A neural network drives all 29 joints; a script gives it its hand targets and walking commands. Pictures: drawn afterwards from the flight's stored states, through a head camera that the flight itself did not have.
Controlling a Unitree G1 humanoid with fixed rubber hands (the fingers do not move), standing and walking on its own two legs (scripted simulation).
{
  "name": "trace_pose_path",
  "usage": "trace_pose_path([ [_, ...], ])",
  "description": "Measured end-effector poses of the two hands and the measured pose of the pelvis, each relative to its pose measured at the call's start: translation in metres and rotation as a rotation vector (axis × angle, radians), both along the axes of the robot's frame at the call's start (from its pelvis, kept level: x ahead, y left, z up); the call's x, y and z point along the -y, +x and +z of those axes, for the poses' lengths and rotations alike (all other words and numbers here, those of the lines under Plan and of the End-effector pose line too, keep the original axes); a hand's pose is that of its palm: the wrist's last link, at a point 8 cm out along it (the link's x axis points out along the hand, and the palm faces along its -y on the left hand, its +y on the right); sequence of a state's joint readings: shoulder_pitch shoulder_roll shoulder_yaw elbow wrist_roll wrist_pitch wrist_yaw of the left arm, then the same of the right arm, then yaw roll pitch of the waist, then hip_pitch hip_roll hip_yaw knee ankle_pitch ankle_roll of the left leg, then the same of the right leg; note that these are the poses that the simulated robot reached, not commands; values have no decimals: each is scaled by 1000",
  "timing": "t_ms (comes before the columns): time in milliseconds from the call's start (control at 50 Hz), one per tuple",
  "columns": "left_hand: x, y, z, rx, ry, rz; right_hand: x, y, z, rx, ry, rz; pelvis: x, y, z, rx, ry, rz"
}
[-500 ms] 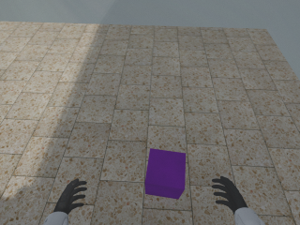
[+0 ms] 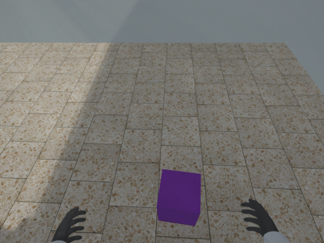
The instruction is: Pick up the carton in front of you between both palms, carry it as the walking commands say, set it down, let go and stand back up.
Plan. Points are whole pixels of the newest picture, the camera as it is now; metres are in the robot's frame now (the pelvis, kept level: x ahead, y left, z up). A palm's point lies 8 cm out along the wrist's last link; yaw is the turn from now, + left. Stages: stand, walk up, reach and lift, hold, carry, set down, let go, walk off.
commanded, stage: stand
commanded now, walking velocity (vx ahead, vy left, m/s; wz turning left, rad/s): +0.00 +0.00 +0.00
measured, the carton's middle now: (178, 198) +0.44 -0.08 -0.64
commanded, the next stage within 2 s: none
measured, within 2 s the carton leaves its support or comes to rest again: neither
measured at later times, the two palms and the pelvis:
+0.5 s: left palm out of the picture +0.10 +0.25 -0.09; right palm out of the picture +0.10 -0.30 -0.11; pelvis +0.00 -0.02 +0.00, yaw +0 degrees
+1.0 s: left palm out of the picture +0.08 +0.27 -0.09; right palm out of the picture +0.06 -0.30 -0.11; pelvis -0.02 -0.01 +0.00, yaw -1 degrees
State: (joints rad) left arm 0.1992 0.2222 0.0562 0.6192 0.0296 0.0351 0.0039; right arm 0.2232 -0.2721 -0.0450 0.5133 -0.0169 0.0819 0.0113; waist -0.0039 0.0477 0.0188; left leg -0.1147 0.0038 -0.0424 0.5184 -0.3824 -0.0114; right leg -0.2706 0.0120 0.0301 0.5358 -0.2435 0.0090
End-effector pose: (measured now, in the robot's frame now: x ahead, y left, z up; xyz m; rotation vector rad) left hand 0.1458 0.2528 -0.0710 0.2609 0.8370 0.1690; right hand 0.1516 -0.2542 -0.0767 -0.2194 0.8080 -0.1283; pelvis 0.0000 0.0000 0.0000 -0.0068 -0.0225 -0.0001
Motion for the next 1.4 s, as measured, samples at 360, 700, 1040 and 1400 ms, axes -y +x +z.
trace_pose_path([
  [360, -9, -44, -12, -130, 71, 76, 39, -36, -30, -125, -43, -27, 18, -1, -1, 4, 15, 5],
  [700, -7, -53, -19, -172, 55, 60, 48, -76, -34, -202, -64, -70, 19, -11, 1, 24, 18, -8],
  [1040, -19, -68, -20, -211, 70, 53, 49, -95, -33, -229, -75, -86, 13, -21, 3, 31, 21, -23],
  [1400, -27, -69, -21, -231, 83, 32, 51, -104, -31, -245, -85, -108, 8, -24, 3, 32, 22, -40],
])
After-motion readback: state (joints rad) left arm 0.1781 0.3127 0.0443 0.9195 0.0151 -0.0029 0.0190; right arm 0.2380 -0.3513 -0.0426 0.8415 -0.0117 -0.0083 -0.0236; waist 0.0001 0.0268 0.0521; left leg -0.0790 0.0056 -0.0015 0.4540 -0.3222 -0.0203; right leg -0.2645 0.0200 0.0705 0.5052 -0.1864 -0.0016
